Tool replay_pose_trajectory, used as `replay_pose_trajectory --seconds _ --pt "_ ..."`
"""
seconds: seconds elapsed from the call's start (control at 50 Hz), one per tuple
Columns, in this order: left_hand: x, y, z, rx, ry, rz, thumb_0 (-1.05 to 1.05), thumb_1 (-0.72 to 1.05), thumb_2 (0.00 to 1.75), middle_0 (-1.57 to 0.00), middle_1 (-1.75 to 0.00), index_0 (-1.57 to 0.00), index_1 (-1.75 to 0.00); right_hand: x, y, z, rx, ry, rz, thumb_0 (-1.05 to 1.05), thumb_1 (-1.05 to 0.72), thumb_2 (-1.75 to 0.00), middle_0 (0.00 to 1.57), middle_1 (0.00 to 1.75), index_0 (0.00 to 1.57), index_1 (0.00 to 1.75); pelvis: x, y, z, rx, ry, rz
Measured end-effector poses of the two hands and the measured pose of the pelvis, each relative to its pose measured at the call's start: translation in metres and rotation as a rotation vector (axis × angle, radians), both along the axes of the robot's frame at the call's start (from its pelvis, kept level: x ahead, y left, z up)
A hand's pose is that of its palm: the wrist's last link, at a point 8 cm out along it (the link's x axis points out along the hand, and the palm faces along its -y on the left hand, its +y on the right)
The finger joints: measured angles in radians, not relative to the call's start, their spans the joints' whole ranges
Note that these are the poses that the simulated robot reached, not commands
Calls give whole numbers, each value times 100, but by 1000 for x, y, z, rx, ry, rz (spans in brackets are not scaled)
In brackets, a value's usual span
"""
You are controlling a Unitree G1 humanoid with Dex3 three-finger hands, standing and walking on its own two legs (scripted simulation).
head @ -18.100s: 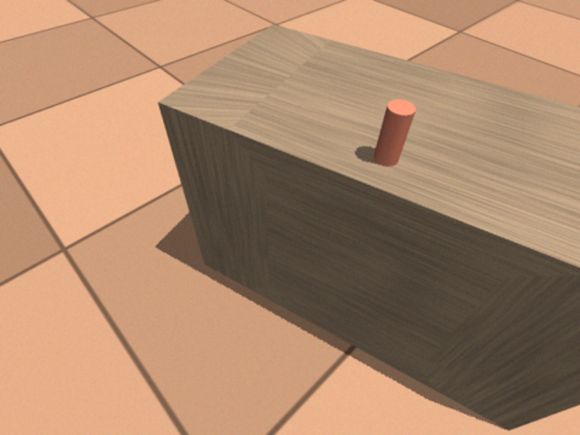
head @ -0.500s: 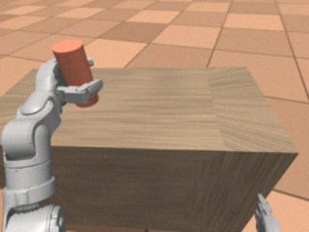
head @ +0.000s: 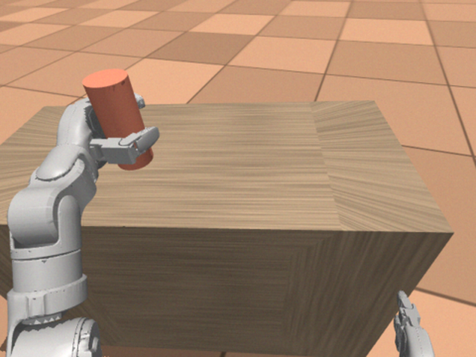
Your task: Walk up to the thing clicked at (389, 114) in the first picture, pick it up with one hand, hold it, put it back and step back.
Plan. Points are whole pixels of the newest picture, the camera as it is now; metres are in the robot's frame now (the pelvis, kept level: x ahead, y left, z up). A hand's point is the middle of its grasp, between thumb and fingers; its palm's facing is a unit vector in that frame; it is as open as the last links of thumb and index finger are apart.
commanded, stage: hold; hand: left
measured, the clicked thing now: (122, 122) +0.34 +0.16 +0.28
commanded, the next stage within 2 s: crouch in 0.66 s
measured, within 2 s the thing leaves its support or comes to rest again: neither
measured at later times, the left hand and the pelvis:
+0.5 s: hand (131, 128) +0.34 +0.16 +0.27, palm faces +0.09 -1.00 +0.02, open 8.0 cm; pelvis +0.00 +0.00 +0.00, yaw +0 degrees
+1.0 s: hand (129, 131) +0.35 +0.16 +0.26, palm faces +0.10 -0.99 +0.05, open 8.0 cm; pelvis +0.00 +0.00 +0.00, yaw +0 degrees
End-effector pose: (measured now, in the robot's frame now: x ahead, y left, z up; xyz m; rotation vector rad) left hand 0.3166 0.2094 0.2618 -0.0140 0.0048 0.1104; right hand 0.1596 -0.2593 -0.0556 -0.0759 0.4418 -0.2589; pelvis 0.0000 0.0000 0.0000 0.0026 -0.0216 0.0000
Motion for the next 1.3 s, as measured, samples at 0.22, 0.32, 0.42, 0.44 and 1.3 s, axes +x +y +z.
replay_pose_trajectory --seconds 0.22,0.32,0.42,0.44,1.3 --pt "-6 13 28 24 -99 36 0 -19 113 -82 -122 -84 -122 3 0 -4 -10 13 -8 -1 54 -5 5 5 5 5 3 1 0 -3 -5 4" --pt "-3 9 22 29 -42 0 0 -19 113 -82 -122 -84 -122 10 6 1 1 -20 15 -1 54 -5 5 5 5 5 3 2 0 -2 -3 3" --pt "-2 -2 8 10 -2 -41 0 -20 114 -83 -121 -85 -121 12 9 5 11 -41 24 -1 54 -5 5 5 5 5 2 2 1 -1 -2 2" --pt "-2 -3 6 6 0 -41 0 -20 114 -83 -121 -85 -121 11 8 5 12 -41 22 -1 54 -5 6 5 5 5 2 2 1 0 -2 1" --pt "54 25 -69 -11 89 54 0 -20 114 -84 -119 -86 -119 -21 0 0 -87 59 -8 -1 55 -5 6 5 5 5 -5 0 -2 -6 38 -6"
